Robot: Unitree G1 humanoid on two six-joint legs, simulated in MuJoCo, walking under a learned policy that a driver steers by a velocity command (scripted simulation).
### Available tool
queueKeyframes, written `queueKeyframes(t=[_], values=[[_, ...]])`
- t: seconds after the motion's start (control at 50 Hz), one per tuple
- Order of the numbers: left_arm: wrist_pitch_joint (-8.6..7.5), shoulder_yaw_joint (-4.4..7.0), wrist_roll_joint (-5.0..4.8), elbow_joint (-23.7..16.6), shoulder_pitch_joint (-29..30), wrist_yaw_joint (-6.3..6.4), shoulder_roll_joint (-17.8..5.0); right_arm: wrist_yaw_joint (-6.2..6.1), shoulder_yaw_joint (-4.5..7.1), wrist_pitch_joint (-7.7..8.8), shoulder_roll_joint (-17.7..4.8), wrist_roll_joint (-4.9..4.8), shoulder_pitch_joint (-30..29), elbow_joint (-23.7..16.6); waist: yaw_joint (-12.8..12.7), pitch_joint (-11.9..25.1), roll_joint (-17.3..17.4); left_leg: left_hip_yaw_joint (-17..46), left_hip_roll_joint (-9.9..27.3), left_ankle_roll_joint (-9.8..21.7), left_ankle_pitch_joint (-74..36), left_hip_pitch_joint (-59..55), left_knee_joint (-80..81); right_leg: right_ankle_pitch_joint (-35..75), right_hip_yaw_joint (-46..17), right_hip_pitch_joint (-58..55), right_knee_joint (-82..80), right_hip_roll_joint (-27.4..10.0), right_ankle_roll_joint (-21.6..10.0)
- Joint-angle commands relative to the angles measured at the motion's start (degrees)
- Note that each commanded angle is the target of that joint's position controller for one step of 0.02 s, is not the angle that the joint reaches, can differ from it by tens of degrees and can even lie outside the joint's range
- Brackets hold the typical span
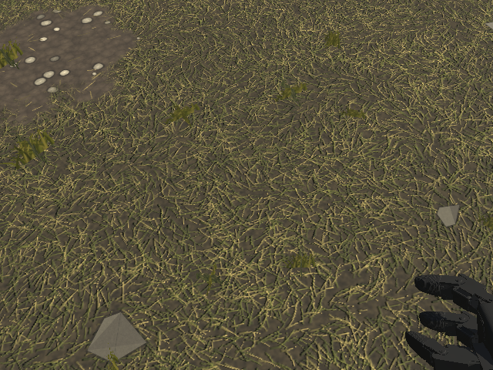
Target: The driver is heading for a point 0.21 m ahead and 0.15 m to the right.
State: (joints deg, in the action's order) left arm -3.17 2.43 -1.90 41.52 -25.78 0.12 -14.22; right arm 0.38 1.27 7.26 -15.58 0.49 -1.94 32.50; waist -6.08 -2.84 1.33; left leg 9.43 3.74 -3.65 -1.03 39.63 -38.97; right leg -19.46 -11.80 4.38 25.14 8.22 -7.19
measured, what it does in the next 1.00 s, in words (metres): walks ahead: left foot, then right foot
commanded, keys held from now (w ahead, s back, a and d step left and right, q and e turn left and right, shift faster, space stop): w+e+shift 0.02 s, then shift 0.98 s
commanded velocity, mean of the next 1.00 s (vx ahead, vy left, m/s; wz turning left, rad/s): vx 0.26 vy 0.00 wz -0.25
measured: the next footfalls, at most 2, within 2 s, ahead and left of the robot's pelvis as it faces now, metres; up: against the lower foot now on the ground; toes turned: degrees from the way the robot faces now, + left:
left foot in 0.12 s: +0.35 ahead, +0.17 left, +0.00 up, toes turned -11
right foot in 0.52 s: +0.39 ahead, -0.08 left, +0.00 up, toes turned -10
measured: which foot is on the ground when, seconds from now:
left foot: up 0.00-0.10, down 0.12-1.00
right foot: down 0.00-0.12, up 0.14-0.50, down 0.52-1.00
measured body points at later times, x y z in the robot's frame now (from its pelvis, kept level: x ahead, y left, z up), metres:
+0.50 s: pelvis +0.28 +0.06 +0.00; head +0.32 +0.04 +0.45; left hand +0.56 +0.23 -0.07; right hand +0.28 -0.22 -0.13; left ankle +0.31 +0.18 -0.74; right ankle +0.35 -0.07 -0.73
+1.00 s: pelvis +0.34 +0.03 -0.01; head +0.35 +0.02 +0.44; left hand +0.55 +0.23 -0.11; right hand +0.36 -0.25 -0.14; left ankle +0.31 +0.18 -0.74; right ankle +0.35 -0.07 -0.74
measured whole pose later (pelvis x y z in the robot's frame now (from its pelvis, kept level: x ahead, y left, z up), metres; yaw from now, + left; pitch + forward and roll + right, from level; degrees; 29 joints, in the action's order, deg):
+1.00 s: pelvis +0.34 +0.03 -0.01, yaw -13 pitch +0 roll +1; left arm 0.4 1.6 0.6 44.4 -7.2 0.1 -12.9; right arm -1.6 0.4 -0.8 -14.9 0.8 11.6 50.9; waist 0.9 -1.1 -0.1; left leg -1.2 1.4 -1.7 20.8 8.1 -29.1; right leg -14.0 -2.4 18.3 32.6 2.3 -2.0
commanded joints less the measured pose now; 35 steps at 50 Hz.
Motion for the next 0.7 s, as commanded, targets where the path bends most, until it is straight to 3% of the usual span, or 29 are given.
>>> queueKeyframes(t=[0.02,0.06,0.08,0.1,0.12,0.14,0.16,0.18,0.2,0.22,0.24,0.28,0.32,0.38,0.44,0.5,0.52,0.54,0.56,0.58,0.62,0.66,0.7], values=[[-0.86,3.48,-0.99,-3.37,3.83,1.07,-10.52,0.32,2.13,0.84,-5.2,-1.93,-5.34,-5.0,1.6,-0.46,-6.11,-3.61,-4.65,-1.26,-7.12,-20.35,8.57,1.74,-11.57,17.17,-8.81,-8.25,-5.15],[-0.06,3.77,-0.63,-1.85,2.29,1.65,-9.78,0.39,3.05,1.21,-7.26,-1.65,-4.81,-4.77,1.54,-1.04,-7.53,-4.03,-4.38,-0.08,-5.73,-17.31,12.7,11.17,-12.59,6.96,-2.73,-9.67,-3.35],[0.59,4.03,-0.26,-1.36,1.82,1.91,-9.79,0.35,3.84,1.51,-8.33,-1.08,-1.72,-3.98,2.93,0.94,-8.09,-5.27,-5.22,1.22,-4.42,-19.45,13.52,22.46,-12.3,2.67,2.87,-9.75,-1.93],[1.07,3.99,0.24,-1.75,2.9,1.84,-9.75,0.26,4.79,1.82,-9.49,-0.34,5.72,-2.38,7.05,6.12,-8.42,-7.07,-5.46,2.98,-6.66,-26.87,14.0,34.19,-10.38,0.38,12.23,-8.3,0.55],[1.26,2.86,1.47,-3.87,6.11,1.47,-7.39,0.23,4.86,1.77,-10.49,0.56,17.51,-0.55,12.88,15.14,-8.71,-3.57,0.63,5.8,-11.14,-42.43,8.38,32.37,-8.46,6.2,27.39,-7.35,3.03],[1.08,0.76,2.17,-3.62,-7.71,0.89,1.37,0.78,4.9,1.44,-14.42,2.11,21.02,0.42,5.31,26.2,15.43,19.61,16.93,15.61,-28.37,-64.03,5.15,-14.69,-3.63,23.14,49.76,1.12,6.86],[0.97,0.53,-0.38,-2.97,-11.58,0.61,-4.7,1.9,5.38,0.83,-14.24,0.82,24.18,2.52,6.61,33.41,25.54,41.6,23.84,21.55,-7.08,-69.29,12.37,-17.14,-2.91,33.2,62.61,-0.4,8.27],[1.54,1.39,-0.73,-2.84,-3.84,0.73,-8.49,1.45,4.34,-0.06,-8.89,0.83,20.57,0.38,9.37,26.73,14.71,33.99,19.28,19.45,0.26,-63.19,15.39,-12.43,-2.0,35.76,64.47,-4.15,9.24],[1.82,1.63,0.01,-5.49,5.78,0.89,-10.44,1.11,3.17,-0.78,-6.39,0.95,15.18,-0.01,9.83,17.6,6.35,22.61,15.87,17.1,-7.61,-52.49,16.18,-8.14,1.57,35.22,61.09,-5.91,9.72],[1.85,1.76,1.12,-6.73,10.82,0.95,-10.42,1.11,2.5,-0.92,-5.86,1.0,13.16,0.53,8.97,11.93,1.22,15.93,13.61,16.4,-20.06,-43.75,15.92,-7.9,2.77,33.62,58.39,-7.06,9.98],[1.74,1.64,1.65,-7.54,12.18,0.73,-9.21,1.07,2.3,-0.6,-5.82,1.09,13.17,2.1,7.64,9.59,0.96,11.84,12.01,16.28,-28.11,-38.83,15.71,-8.02,2.42,31.97,53.91,-8.67,9.57],[1.68,0.72,1.41,-7.59,11.84,0.49,-5.91,1.17,1.8,-0.22,-4.71,0.78,13.2,4.69,5.63,8.31,2.69,5.96,9.14,15.6,-33.0,-35.16,17.5,-9.65,3.53,29.32,42.85,-9.91,8.96],[1.78,-0.17,1.64,-7.2,12.2,0.65,-3.83,0.91,2.16,-0.6,-6.39,0.27,12.22,6.46,4.74,9.52,3.27,3.43,9.75,17.18,-37.64,-32.49,19.16,-6.67,5.76,25.65,32.39,-9.78,9.54],[2.23,-0.52,1.77,-6.09,13.24,0.33,-4.33,0.3,2.98,-2.14,-9.7,-0.62,10.44,7.73,4.44,12.07,4.23,-2.13,8.59,16.8,-34.24,-27.75,20.83,6.64,8.31,16.0,20.96,-9.17,9.43],[2.76,-0.22,2.01,-6.73,17.73,-0.2,-5.75,0.17,2.57,-2.9,-9.35,-1.16,11.42,9.09,5.67,10.46,4.44,-3.05,8.3,15.33,-22.09,-26.59,20.88,12.72,8.43,12.02,13.54,-8.74,8.25],[2.7,0.36,2.94,-6.81,19.0,-0.29,-6.44,0.2,1.8,-3.4,-8.16,-1.48,11.67,10.26,4.95,8.41,4.32,-3.06,6.31,12.04,-6.58,-24.45,17.47,18.45,9.34,5.1,2.12,-8.03,5.3],[2.7,0.65,3.42,-7.37,19.49,0.03,-7.95,0.26,1.08,-3.31,-6.39,-0.88,13.82,11.03,5.46,8.29,2.17,-3.93,4.12,9.1,-0.12,-22.84,15.27,26.62,5.79,1.47,-1.08,-11.32,3.66],[2.99,1.06,4.03,-8.41,19.72,0.6,-11.08,0.45,0.36,-3.03,-4.69,0.95,18.12,11.22,8.28,11.23,-4.93,-7.09,-0.12,5.8,13.05,-19.67,9.93,41.61,-1.6,-4.41,1.16,-19.35,0.15],[3.59,0.06,4.09,-8.19,21.33,0.72,-7.68,0.25,-0.42,-3.53,-2.49,0.72,22.47,12.1,10.19,14.06,-10.49,-9.06,-1.37,3.45,23.28,-20.47,9.2,35.68,-4.96,-2.73,0.62,-23.11,-5.15],[3.7,-0.44,3.46,-8.34,23.41,0.27,-5.26,-0.13,-0.38,-4.43,-3.84,0.64,19.83,11.94,9.22,11.54,-9.45,-8.95,-1.04,2.33,20.54,-22.91,10.91,24.23,-5.01,2.32,-0.84,-20.42,-4.6],[3.55,-0.43,3.05,-8.08,25.06,-0.55,-5.23,-0.64,0.22,-5.95,-5.91,0.88,16.85,12.19,8.48,6.6,-7.01,-9.85,-1.65,2.02,16.75,-23.76,12.34,13.79,-0.99,7.53,-0.8,-14.89,-0.05],[2.97,0.02,2.95,-7.3,24.07,-0.86,-6.65,-0.88,0.28,-6.68,-6.47,1.14,17.08,12.31,8.43,5.13,-5.78,-9.49,-1.39,2.21,14.81,-25.07,13.05,15.54,0.01,9.15,0.05,-13.72,1.22],[2.57,-0.1,2.91,-6.58,23.05,-0.72,-5.75,-1.03,0.14,-6.53,-6.12,0.83,16.99,12.73,8.12,6.42,-4.91,-9.23,-0.96,2.52,12.28,-26.29,13.02,22.0,0.87,7.69,1.97,-13.26,1.27]])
